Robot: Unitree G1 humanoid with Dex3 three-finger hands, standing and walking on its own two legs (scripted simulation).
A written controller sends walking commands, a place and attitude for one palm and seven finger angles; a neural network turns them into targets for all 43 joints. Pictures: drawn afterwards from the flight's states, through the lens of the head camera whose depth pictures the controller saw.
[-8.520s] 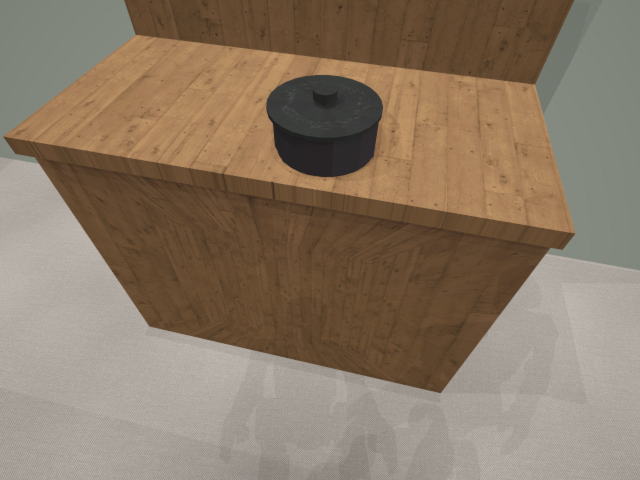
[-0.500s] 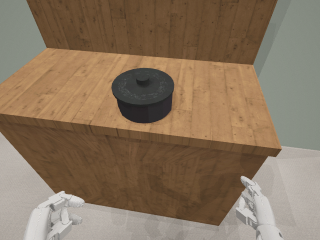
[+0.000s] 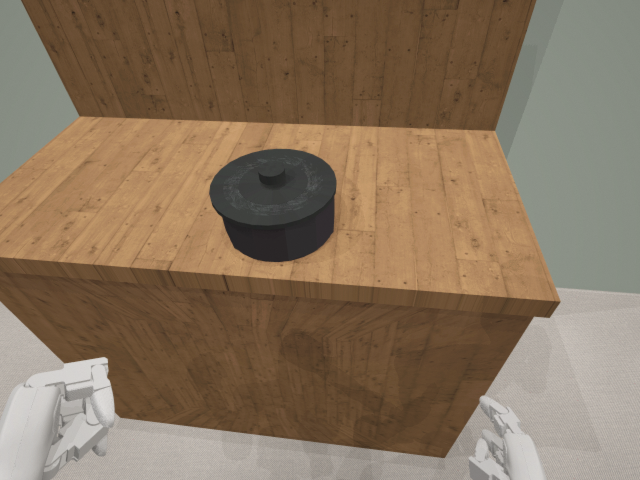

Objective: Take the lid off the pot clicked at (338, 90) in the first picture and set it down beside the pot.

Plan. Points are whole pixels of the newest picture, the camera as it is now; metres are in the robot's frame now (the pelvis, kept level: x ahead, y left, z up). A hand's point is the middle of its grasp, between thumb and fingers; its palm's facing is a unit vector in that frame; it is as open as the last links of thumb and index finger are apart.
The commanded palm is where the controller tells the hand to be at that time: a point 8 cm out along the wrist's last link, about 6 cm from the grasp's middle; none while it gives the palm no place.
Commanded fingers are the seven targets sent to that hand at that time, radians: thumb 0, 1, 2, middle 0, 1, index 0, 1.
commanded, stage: raise the hand higher, near the body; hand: left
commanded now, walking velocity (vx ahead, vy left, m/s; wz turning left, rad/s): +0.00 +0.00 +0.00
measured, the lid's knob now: (271, 173) +0.51 +0.14 +0.13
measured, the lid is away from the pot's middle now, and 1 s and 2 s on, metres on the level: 0.00 0.00 0.00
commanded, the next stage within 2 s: reach forward and open the fingers in 0.52 s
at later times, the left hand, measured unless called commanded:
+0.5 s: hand (82, 357) +0.17 +0.24 +0.17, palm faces +0.37 -0.83 -0.43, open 3.1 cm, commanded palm +0.11 +0.27 +0.19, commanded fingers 0.00 0.90 0.90 -1.30 -1.50 -1.30 -1.50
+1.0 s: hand (61, 331) +0.19 +0.28 +0.17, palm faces +0.20 -0.11 -0.97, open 3.1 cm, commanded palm +0.16 +0.27 +0.22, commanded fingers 0.00 0.26 1.32 -1.14 -0.79 -1.14 -0.79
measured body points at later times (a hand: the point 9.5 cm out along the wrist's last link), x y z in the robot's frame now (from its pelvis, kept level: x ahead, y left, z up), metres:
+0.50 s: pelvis +0.00 +0.01 +0.00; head -0.02 -0.01 +0.45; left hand +0.14 +0.28 +0.19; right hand +0.20 -0.19 -0.07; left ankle +0.03 +0.12 -0.74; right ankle -0.05 -0.11 -0.74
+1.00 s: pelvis -0.03 +0.01 -0.01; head -0.04 -0.04 +0.44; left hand +0.18 +0.28 +0.22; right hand +0.21 -0.19 -0.10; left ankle +0.03 +0.12 -0.74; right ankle -0.05 -0.11 -0.74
